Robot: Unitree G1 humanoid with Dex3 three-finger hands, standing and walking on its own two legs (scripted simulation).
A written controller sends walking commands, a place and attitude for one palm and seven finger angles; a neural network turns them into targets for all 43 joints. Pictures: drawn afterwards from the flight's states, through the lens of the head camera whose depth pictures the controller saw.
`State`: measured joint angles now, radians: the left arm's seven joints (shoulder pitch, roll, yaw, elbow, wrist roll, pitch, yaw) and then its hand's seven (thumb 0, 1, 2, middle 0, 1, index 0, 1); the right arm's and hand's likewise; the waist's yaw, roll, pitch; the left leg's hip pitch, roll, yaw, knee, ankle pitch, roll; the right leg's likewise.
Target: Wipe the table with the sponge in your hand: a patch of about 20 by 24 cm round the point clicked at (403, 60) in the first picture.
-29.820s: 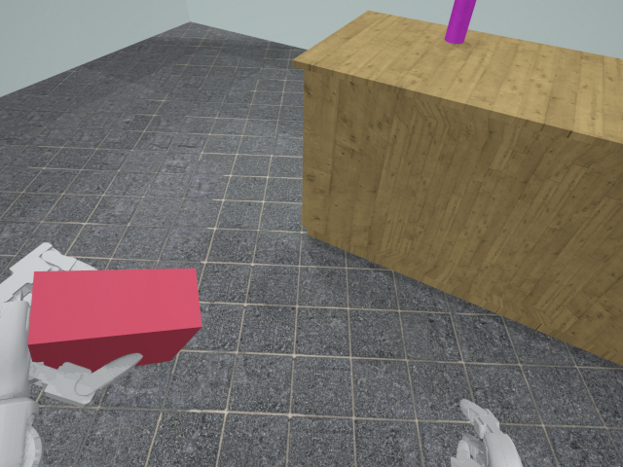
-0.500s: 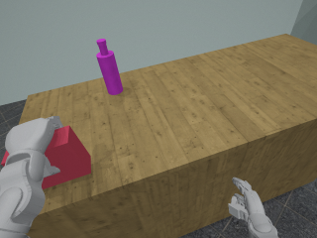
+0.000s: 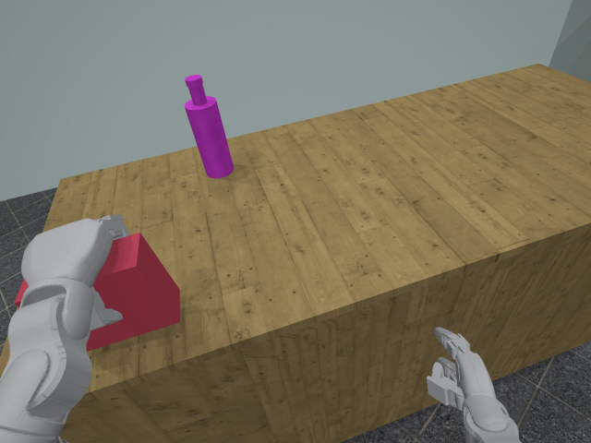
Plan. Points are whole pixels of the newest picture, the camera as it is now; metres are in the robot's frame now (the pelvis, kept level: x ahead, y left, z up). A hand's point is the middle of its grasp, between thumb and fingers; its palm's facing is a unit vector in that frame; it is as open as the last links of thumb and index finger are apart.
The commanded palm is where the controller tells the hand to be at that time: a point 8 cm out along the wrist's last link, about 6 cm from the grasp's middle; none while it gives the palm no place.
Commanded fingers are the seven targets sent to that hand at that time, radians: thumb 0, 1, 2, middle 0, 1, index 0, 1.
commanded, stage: move the sponge above the wiping area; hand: left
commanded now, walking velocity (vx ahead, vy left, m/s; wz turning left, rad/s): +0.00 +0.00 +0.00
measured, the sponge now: (117, 304) +0.23 +0.30 +0.10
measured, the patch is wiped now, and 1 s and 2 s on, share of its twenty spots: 0.00 0.00 0.00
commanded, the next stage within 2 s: lower the sponge onto the table in 0.70 s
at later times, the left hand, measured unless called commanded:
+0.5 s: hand (106, 277) +0.23 +0.28 +0.16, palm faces +0.11 -0.06 -0.99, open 10.1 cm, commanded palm +0.19 +0.29 +0.24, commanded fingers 0.00 0.10 1.30 -1.20 -1.60 -1.20 -1.60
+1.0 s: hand (100, 276) +0.23 +0.29 +0.16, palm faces +0.12 -0.05 -0.99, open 10.1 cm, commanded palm +0.18 +0.29 +0.24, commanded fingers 0.00 0.10 1.30 -1.20 -1.60 -1.20 -1.60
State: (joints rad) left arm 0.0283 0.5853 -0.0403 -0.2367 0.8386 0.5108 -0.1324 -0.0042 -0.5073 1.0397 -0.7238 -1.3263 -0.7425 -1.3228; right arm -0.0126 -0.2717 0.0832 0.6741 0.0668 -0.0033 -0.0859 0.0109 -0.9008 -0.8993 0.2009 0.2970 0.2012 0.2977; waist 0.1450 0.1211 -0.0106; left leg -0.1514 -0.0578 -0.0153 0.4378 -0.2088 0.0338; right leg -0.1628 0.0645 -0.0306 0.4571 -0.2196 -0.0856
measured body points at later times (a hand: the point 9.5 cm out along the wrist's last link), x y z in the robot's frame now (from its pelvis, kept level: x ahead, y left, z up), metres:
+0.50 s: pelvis +0.00 -0.01 +0.00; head -0.03 -0.06 +0.44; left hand +0.22 +0.28 +0.21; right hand +0.27 -0.19 -0.07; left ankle +0.02 +0.10 -0.74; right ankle +0.02 -0.06 -0.74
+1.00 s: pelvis +0.00 -0.01 +0.00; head -0.03 -0.06 +0.44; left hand +0.22 +0.28 +0.21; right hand +0.26 -0.21 -0.07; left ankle +0.02 +0.10 -0.74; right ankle +0.02 -0.06 -0.74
